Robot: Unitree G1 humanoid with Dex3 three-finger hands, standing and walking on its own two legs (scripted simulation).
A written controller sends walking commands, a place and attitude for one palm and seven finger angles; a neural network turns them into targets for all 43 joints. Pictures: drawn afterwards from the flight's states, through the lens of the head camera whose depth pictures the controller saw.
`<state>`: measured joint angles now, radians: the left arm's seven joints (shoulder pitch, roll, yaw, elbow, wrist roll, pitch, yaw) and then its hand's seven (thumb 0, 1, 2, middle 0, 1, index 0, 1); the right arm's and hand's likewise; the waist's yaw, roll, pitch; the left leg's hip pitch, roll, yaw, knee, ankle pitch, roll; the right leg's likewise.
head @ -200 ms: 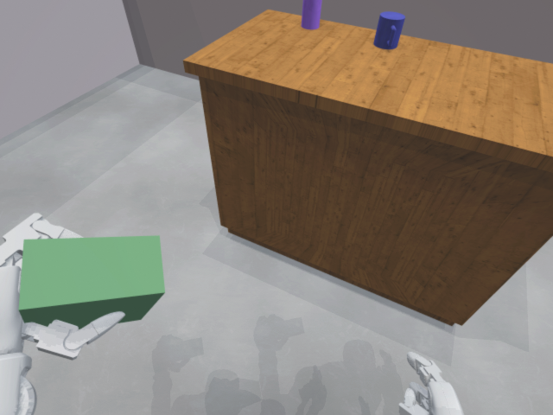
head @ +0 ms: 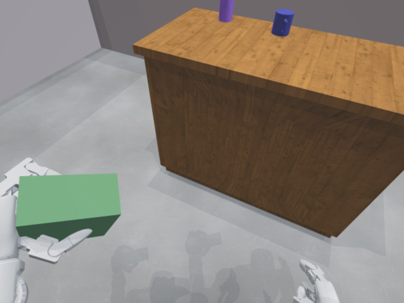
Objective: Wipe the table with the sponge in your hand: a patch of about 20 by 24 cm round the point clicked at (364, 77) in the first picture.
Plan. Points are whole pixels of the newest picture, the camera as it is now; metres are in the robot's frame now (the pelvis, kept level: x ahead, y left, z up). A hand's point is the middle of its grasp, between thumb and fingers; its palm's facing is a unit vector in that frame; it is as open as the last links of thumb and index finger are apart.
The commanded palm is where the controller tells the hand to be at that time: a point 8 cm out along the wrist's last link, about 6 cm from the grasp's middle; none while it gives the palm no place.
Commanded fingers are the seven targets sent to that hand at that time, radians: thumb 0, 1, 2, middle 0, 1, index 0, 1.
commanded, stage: stand and wait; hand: left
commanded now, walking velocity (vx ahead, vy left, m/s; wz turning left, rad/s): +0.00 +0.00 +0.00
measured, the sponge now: (83, 210) +0.22 +0.21 +0.14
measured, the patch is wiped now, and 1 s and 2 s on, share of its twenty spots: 0.00 0.00 0.00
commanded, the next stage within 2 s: look at it before walking up in 0.06 s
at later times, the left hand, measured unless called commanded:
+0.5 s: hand (43, 217) +0.20 +0.25 +0.16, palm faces +0.41 -0.82 -0.39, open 10.2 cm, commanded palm +0.14 +0.29 +0.18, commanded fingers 0.00 0.10 1.30 -1.20 -1.60 -1.20 -1.60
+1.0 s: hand (2, 285) +0.11 +0.25 +0.16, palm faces +0.57 -0.69 -0.44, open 10.1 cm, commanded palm +0.05 +0.28 +0.18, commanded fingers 0.00 0.10 1.30 -1.20 -1.60 -1.20 -1.60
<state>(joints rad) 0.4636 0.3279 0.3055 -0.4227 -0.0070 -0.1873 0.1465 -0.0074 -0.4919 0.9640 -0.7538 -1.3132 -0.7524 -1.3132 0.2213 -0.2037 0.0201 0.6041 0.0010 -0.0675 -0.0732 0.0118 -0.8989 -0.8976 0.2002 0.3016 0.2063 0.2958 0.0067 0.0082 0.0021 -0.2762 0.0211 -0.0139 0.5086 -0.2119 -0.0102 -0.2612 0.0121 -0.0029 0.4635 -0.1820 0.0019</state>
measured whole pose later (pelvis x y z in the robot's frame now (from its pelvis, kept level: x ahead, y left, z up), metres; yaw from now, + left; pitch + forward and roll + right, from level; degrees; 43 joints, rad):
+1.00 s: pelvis -0.03 -0.03 +0.00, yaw +17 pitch -1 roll +1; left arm 0.52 0.36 0.32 -0.51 -0.02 -0.17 0.13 -0.01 -0.49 0.97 -0.76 -1.32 -0.76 -1.32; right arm 0.23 -0.20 0.00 0.61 0.00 -0.05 -0.06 0.01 -0.90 -0.90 0.20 0.30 0.21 0.30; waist -0.01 0.01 0.02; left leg -0.52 -0.01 -0.02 1.03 -0.38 -0.04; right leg -0.29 -0.05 -0.13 0.57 -0.27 -0.04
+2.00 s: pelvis -0.14 -0.13 -0.01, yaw +53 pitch -1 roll +2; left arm 0.47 0.39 0.37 -0.58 -0.04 -0.20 0.17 -0.01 -0.49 0.98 -0.76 -1.32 -0.76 -1.32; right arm 0.20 -0.24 -0.04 0.55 -0.01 -0.06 -0.08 0.01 -0.90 -0.90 0.19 0.30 0.20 0.30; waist 0.01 -0.08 0.06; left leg -0.22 0.01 0.09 0.57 -0.30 0.00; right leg -0.41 -0.15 -0.20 0.76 -0.37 0.01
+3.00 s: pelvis -0.12 -0.11 -0.01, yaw +83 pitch +0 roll +1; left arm 0.44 0.42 0.38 -0.58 -0.02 -0.20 0.15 -0.01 -0.49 0.98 -0.76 -1.32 -0.76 -1.32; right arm 0.18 -0.10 0.03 0.58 0.01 -0.08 -0.03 0.01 -0.90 -0.90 0.20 0.30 0.20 0.30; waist -0.01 -0.04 0.06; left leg -0.26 0.04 0.10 0.55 -0.29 0.01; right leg -0.57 -0.13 -0.09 1.18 -0.42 0.05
